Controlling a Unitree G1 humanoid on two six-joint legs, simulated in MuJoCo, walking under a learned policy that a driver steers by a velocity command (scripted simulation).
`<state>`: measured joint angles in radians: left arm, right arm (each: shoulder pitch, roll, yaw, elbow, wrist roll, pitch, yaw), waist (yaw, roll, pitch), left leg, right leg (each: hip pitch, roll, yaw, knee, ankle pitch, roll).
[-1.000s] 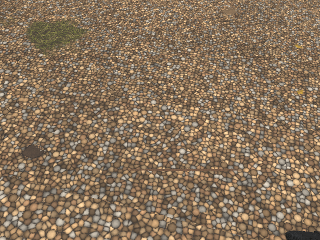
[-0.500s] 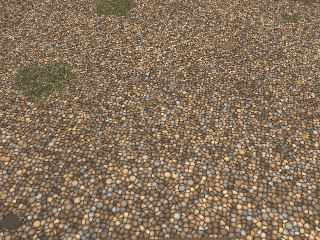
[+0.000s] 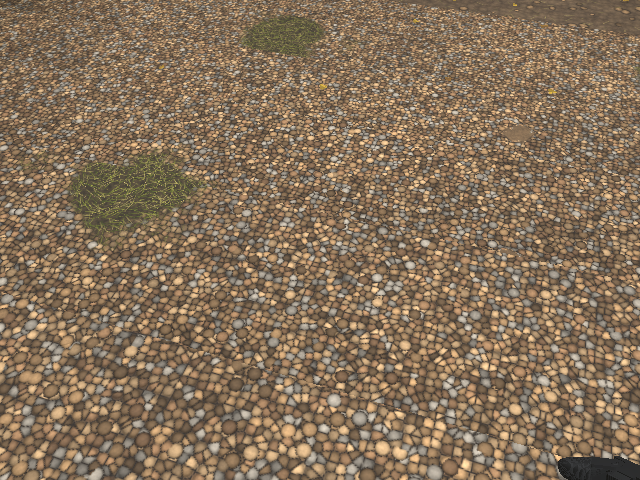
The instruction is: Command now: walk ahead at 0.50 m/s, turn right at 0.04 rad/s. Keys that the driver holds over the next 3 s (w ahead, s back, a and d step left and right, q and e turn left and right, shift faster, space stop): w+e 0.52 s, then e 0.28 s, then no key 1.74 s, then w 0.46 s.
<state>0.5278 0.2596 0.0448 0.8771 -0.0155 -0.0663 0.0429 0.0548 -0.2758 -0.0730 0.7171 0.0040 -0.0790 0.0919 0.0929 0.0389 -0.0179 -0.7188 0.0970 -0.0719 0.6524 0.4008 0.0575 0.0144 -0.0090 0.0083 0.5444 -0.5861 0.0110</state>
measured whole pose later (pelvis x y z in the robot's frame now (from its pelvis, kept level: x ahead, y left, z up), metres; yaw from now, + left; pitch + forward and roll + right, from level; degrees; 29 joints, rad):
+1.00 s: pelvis +0.47 +0.02 -0.14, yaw -28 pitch +2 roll +1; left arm 0.21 0.24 0.06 0.64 0.01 0.02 0.02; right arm 0.07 -0.30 -0.07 0.80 -0.01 0.03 -0.05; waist 0.02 0.04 0.05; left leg -0.61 0.07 -0.13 0.92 -0.21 -0.07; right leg -0.32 0.14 0.12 0.44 -0.13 -0.09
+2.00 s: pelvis +0.56 +0.08 -0.13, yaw -28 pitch -1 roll +0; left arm 0.19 0.25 0.03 0.95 0.00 0.04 0.06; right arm 0.19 -0.27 0.01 1.00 -0.01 0.02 -0.02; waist -0.01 -0.01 0.02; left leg -0.12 -0.05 -0.04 0.33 -0.19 0.04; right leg -0.14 0.02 0.17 0.33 -0.18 0.03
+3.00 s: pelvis +0.62 -0.02 -0.14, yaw -29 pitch +1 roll +1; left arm 0.41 0.22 0.04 1.07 -0.01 -0.09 -0.02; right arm 0.27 -0.31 -0.05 0.92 0.03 -0.06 0.00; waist 0.03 0.05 -0.03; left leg -0.47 0.03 -0.03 0.97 -0.26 0.07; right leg -0.08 0.04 -0.01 0.31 -0.26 -0.06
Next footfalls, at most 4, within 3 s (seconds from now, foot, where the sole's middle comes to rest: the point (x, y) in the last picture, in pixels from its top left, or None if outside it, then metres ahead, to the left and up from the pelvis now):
0.14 left None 0.27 0.20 -0.92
0.64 right None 0.53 -0.06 -0.92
1.16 left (305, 451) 0.63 0.15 -0.92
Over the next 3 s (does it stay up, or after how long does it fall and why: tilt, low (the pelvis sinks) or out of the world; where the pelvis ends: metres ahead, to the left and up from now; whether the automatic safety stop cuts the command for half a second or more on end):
stays up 0.62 -0.02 -0.14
